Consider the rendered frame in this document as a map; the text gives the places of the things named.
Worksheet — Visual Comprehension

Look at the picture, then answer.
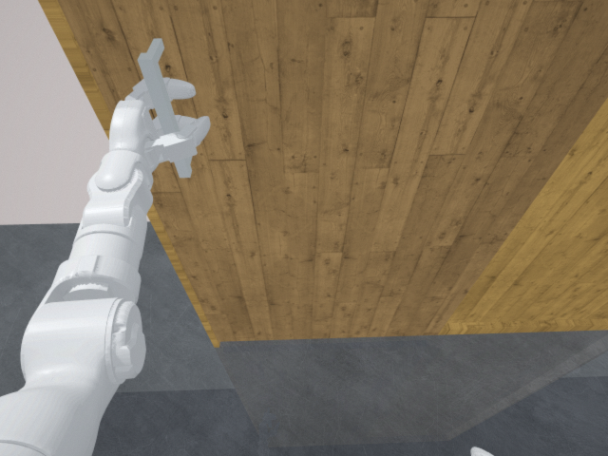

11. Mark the left robot upper arm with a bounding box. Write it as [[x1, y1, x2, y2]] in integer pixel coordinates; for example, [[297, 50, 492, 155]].
[[0, 297, 146, 456]]

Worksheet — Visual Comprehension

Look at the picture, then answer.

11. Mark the left robot hand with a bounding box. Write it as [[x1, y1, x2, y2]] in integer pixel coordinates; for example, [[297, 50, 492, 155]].
[[109, 77, 211, 173]]

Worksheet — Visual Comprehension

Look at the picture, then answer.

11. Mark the handle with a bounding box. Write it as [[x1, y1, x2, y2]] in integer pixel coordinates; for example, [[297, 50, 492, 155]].
[[138, 38, 193, 178]]

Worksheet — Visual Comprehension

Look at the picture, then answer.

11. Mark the wardrobe door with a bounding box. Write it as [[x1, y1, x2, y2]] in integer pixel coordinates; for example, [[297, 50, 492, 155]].
[[447, 98, 608, 323], [58, 0, 608, 342]]

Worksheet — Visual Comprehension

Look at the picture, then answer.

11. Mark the left robot forearm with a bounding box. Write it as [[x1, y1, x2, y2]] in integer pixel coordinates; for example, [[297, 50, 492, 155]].
[[21, 150, 153, 381]]

